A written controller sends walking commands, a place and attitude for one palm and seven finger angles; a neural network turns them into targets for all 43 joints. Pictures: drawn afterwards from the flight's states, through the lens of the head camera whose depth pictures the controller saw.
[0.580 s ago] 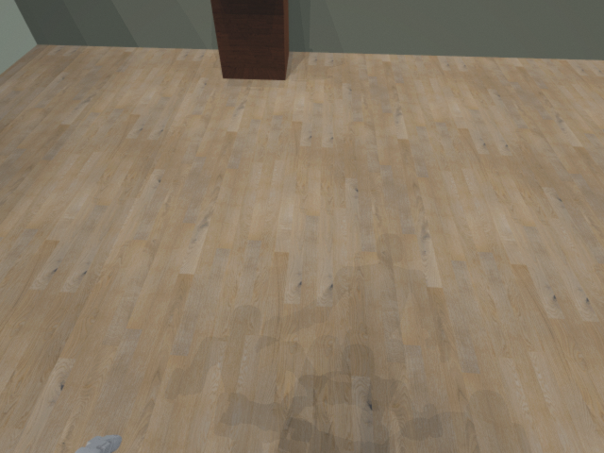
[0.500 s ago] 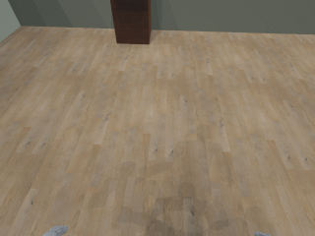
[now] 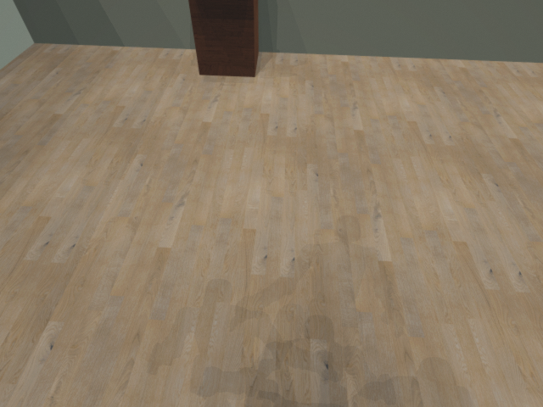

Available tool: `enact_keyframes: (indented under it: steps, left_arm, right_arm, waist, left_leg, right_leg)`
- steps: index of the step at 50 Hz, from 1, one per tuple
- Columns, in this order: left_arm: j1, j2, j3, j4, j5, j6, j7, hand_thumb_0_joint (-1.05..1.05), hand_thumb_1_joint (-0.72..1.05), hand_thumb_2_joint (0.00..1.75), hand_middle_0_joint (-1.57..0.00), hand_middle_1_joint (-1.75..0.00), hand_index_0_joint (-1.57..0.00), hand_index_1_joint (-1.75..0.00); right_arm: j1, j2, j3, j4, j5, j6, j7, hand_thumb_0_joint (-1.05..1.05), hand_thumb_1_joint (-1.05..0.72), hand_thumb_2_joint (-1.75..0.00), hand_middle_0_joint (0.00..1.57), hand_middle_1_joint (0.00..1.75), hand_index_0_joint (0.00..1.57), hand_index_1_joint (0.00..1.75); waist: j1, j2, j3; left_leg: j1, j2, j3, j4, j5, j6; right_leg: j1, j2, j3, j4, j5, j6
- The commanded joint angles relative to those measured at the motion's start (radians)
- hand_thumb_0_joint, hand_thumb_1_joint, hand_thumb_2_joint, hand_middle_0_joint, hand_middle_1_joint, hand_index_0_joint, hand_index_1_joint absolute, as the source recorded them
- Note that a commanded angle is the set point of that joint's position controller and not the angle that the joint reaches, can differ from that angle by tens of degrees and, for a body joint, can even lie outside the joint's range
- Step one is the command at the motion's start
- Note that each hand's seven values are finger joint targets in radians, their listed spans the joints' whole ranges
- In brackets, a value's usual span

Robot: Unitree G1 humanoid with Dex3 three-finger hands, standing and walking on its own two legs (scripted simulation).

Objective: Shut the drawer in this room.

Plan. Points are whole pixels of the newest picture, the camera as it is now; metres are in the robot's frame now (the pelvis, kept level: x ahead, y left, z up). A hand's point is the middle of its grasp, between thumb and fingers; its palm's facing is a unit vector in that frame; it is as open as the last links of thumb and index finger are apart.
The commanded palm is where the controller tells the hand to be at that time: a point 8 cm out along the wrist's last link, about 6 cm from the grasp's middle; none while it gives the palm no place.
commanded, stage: stand and wait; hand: left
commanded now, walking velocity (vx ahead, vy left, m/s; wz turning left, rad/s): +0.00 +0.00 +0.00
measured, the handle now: out of the picture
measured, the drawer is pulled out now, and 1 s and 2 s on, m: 0.17 0.17 0.17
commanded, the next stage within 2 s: turn or walk to find it in 0.32 s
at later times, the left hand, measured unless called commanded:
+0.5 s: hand out of the picture +0.06 +0.24 -0.16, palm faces +0.01 -0.94 -0.33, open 7.4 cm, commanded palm none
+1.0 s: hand out of the picture -0.04 +0.19 -0.19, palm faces +0.12 -0.97 -0.21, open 7.3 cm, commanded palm none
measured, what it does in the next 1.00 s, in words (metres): stands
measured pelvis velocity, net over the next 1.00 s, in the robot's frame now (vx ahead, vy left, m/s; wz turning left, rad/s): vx -0.03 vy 0.01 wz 0.10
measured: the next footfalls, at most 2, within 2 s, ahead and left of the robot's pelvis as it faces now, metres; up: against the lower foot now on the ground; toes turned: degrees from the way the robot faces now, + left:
right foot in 1.40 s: +0.00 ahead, -0.12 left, +0.00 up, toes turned +15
left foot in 1.84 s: -0.07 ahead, +0.11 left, +0.00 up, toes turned +33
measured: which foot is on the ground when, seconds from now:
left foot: down 0.00-1.00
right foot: down 0.00-1.00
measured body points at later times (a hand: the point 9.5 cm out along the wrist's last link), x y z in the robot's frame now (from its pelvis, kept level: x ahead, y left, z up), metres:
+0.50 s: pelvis -0.02 +0.00 +0.00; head -0.01 +0.00 +0.45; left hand +0.06 +0.29 -0.13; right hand +0.06 -0.29 -0.14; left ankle -0.01 +0.12 -0.74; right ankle -0.01 -0.12 -0.74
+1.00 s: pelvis -0.03 +0.01 -0.01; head -0.01 +0.02 +0.44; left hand -0.04 +0.24 -0.17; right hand +0.04 -0.23 -0.16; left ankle -0.01 +0.12 -0.74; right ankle -0.01 -0.12 -0.74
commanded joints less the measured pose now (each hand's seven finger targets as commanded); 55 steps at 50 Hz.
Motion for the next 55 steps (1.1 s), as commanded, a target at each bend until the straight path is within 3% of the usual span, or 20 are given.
enact_keyframes:
  steps: [1, 11, 18, 24, 27, 29, 30, 32, 34, 35, 37, 40, 45, 49, 51, 53, 54, 55]
  left_arm:
    - [-0.058, 0.208, 0.041, -0.063, -0.003, -0.030, 0.009, 0.00, 0.90, 0.90, -0.20, -0.30, -0.20, -0.30]
    - [-0.055, 0.210, 0.037, -0.046, -0.002, -0.030, 0.007, 0.00, 0.90, 0.90, -0.20, -0.30, -0.20, -0.30]
    - [-0.055, 0.206, 0.041, -0.048, -0.002, -0.029, 0.009, 0.00, 0.90, 0.90, -0.20, -0.30, -0.20, -0.30]
    - [0.017, 0.100, 0.031, -0.064, -0.001, 0.009, 0.023, 0.00, 0.90, 0.90, -0.20, -0.30, -0.20, -0.30]
    - [0.032, 0.117, 0.043, -0.096, 0.003, 0.016, 0.026, 0.00, 0.90, 0.90, -0.20, -0.30, -0.20, -0.30]
    - [0.028, 0.112, 0.042, -0.114, 0.003, 0.014, 0.028, 0.00, 0.90, 0.90, -0.20, -0.30, -0.20, -0.30]
    - [0.021, 0.105, 0.040, -0.121, 0.003, 0.014, 0.028, 0.00, 0.90, 0.90, -0.20, -0.30, -0.20, -0.30]
    - [0.014, 0.072, 0.035, -0.127, 0.002, 0.014, 0.029, 0.00, 0.90, 0.90, -0.20, -0.30, -0.20, -0.30]
    - [0.046, 0.033, 0.028, -0.118, 0.000, 0.014, 0.029, 0.00, 0.90, 0.90, -0.20, -0.30, -0.20, -0.30]
    - [0.071, 0.020, 0.027, -0.103, 0.001, 0.011, 0.029, 0.00, 0.90, 0.90, -0.20, -0.30, -0.20, -0.30]
    - [0.104, 0.016, 0.025, -0.081, 0.001, 0.003, 0.029, 0.00, 0.90, 0.90, -0.20, -0.30, -0.20, -0.30]
    - [0.128, 0.007, 0.024, -0.059, 0.001, -0.005, 0.030, 0.00, 0.90, 0.90, -0.20, -0.30, -0.20, -0.30]
    - [0.138, 0.006, 0.034, -0.060, 0.003, 0.000, 0.033, 0.00, 0.90, 0.90, -0.20, -0.30, -0.20, -0.30]
    - [0.135, 0.031, 0.056, -0.090, 0.007, 0.009, 0.036, 0.00, 0.90, 0.90, -0.20, -0.30, -0.20, -0.30]
    - [0.112, 0.035, 0.063, -0.113, 0.010, 0.013, 0.037, 0.00, 0.90, 0.90, -0.20, -0.30, -0.20, -0.30]
    - [0.078, 0.033, 0.069, -0.134, 0.011, 0.017, 0.036, 0.00, 0.90, 0.90, -0.20, -0.30, -0.20, -0.30]
    - [0.068, 0.019, 0.071, -0.144, 0.009, 0.020, 0.035, 0.00, 0.90, 0.90, -0.20, -0.30, -0.20, -0.30]
    - [0.075, -0.006, 0.072, -0.150, 0.004, 0.022, 0.034, 0.00, 0.90, 0.90, -0.20, -0.30, -0.20, -0.30]
  right_arm:
    - [-0.065, -0.200, -0.042, -0.065, -0.002, -0.026, -0.011, 0.00, -0.90, -0.90, 0.20, 0.30, 0.20, 0.30]
    - [-0.053, -0.203, -0.040, -0.042, -0.001, -0.025, -0.008, 0.00, -0.90, -0.90, 0.20, 0.30, 0.20, 0.30]
    - [-0.045, -0.201, -0.042, -0.041, -0.002, -0.027, -0.006, 0.00, -0.90, -0.90, 0.20, 0.30, 0.20, 0.30]
    - [0.015, -0.077, -0.026, -0.068, -0.008, 0.011, 0.000, 0.00, -0.90, -0.90, 0.20, 0.30, 0.20, 0.30]
    - [0.033, -0.068, -0.036, -0.102, -0.011, 0.025, 0.003, 0.00, -0.90, -0.90, 0.20, 0.30, 0.20, 0.30]
    - [0.067, -0.050, -0.038, -0.107, -0.010, 0.027, 0.002, 0.00, -0.90, -0.90, 0.20, 0.30, 0.20, 0.30]
    - [0.084, -0.041, -0.037, -0.102, -0.010, 0.027, 0.002, 0.00, -0.90, -0.90, 0.20, 0.30, 0.20, 0.30]
    - [0.099, -0.040, -0.038, -0.098, -0.011, 0.019, 0.003, 0.00, -0.90, -0.90, 0.20, 0.30, 0.20, 0.30]
    - [0.081, -0.062, -0.039, -0.098, -0.009, 0.009, -0.001, 0.00, -0.90, -0.90, 0.20, 0.30, 0.20, 0.30]
    - [0.067, -0.066, -0.042, -0.099, -0.006, 0.004, -0.004, 0.00, -0.90, -0.90, 0.20, 0.30, 0.20, 0.30]
    - [0.064, -0.053, -0.041, -0.097, -0.003, -0.001, -0.008, 0.00, -0.90, -0.90, 0.20, 0.30, 0.20, 0.30]
    - [0.081, -0.008, -0.037, -0.082, -0.001, 0.000, -0.008, 0.00, -0.90, -0.90, 0.20, 0.30, 0.20, 0.30]
    - [0.113, 0.026, -0.038, -0.078, -0.003, 0.014, -0.007, 0.00, -0.90, -0.90, 0.20, 0.30, 0.20, 0.30]
    - [0.134, 0.030, -0.052, -0.107, -0.007, 0.028, -0.007, 0.00, -0.90, -0.90, 0.20, 0.30, 0.20, 0.30]
    - [0.152, 0.031, -0.060, -0.121, -0.008, 0.033, -0.005, 0.00, -0.90, -0.90, 0.20, 0.30, 0.20, 0.30]
    - [0.171, 0.022, -0.064, -0.128, -0.010, 0.031, -0.001, 0.00, -0.90, -0.90, 0.20, 0.30, 0.20, 0.30]
    - [0.178, 0.002, -0.066, -0.136, -0.014, 0.028, 0.000, 0.00, -0.90, -0.90, 0.20, 0.30, 0.20, 0.30]
    - [0.180, -0.032, -0.071, -0.145, -0.020, 0.022, -0.002, 0.00, -0.90, -0.90, 0.20, 0.30, 0.20, 0.30]
  waist:
    - [-0.004, -0.006, -0.074]
    - [-0.005, -0.006, -0.049]
    - [-0.005, 0.008, -0.061]
    - [0.001, -0.009, -0.031]
    - [0.001, -0.051, -0.037]
    - [-0.013, -0.083, -0.067]
    - [-0.020, -0.084, -0.069]
    - [-0.027, -0.002, -0.070]
    - [-0.002, 0.101, -0.058]
    - [0.010, 0.120, -0.060]
    - [0.019, 0.087, -0.063]
    - [0.007, 0.025, -0.045]
    - [-0.003, -0.025, 0.004]
    - [-0.010, -0.086, -0.011]
    - [-0.021, -0.085, -0.025]
    - [-0.033, -0.017, -0.024]
    - [-0.038, 0.068, -0.018]
    - [-0.036, 0.199, -0.014]
  left_leg:
    - [-0.001, 0.111, -0.087, -0.067, 0.175, 0.037]
    - [-0.010, 0.111, -0.094, -0.089, 0.115, 0.034]
    - [-0.021, 0.112, -0.104, -0.079, 0.169, 0.036]
    - [-0.142, 0.089, -0.113, 0.000, 0.132, 0.023]
    - [-0.193, 0.057, -0.098, 0.088, 0.092, 0.018]
    - [-0.150, 0.045, -0.081, 0.134, 0.087, 0.012]
    - [-0.132, 0.047, -0.087, 0.132, 0.084, 0.012]
    - [-0.126, 0.081, -0.148, 0.060, 0.124, 0.028]
    - [-0.166, 0.150, -0.262, -0.050, 0.126, 0.073]
    - [-0.174, 0.162, -0.281, -0.068, 0.151, 0.089]
    - [-0.190, 0.138, -0.244, -0.046, 0.165, 0.081]
    - [-0.181, 0.081, -0.167, -0.006, 0.080, 0.043]
    - [-0.209, 0.049, -0.130, 0.050, 0.040, 0.029]
    - [-0.228, 0.028, -0.086, 0.178, 0.018, 0.025]
    - [-0.215, 0.031, -0.080, 0.220, 0.007, 0.027]
    - [-0.222, 0.055, -0.136, 0.165, 0.031, 0.039]
    - [-0.246, 0.089, -0.234, 0.082, 0.034, 0.060]
    - [-0.271, 0.159, -0.426, -0.057, 0.048, 0.103]
  right_leg:
    - [0.014, -0.109, 0.097, -0.071, 0.183, -0.040]
    - [-0.015, -0.107, 0.109, -0.100, 0.099, -0.039]
    - [0.003, -0.111, 0.092, -0.076, 0.142, -0.035]
    - [-0.031, -0.136, 0.071, -0.023, 0.065, -0.014]
    - [-0.058, -0.188, 0.093, -0.027, 0.029, -0.041]
    - [-0.098, -0.216, 0.114, -0.035, 0.023, -0.066]
    - [-0.123, -0.206, 0.104, -0.028, -0.002, -0.064]
    - [-0.134, -0.139, 0.043, 0.042, -0.025, -0.029]
    - [-0.091, -0.059, -0.028, 0.116, -0.053, 0.011]
    - [-0.062, -0.050, -0.031, 0.113, -0.043, 0.015]
    - [-0.009, -0.064, -0.011, 0.069, -0.005, 0.010]
    - [-0.027, -0.106, 0.037, -0.001, 0.007, -0.010]
    - [-0.087, -0.150, 0.059, -0.044, -0.085, -0.029]
    - [-0.130, -0.228, 0.078, -0.060, -0.120, -0.070]
    - [-0.165, -0.247, 0.069, -0.044, -0.125, -0.082]
    - [-0.184, -0.211, 0.002, 0.045, -0.124, -0.058]
    - [-0.188, -0.151, -0.047, 0.134, -0.151, -0.030]
    - [-0.180, -0.048, -0.097, 0.288, -0.159, 0.008]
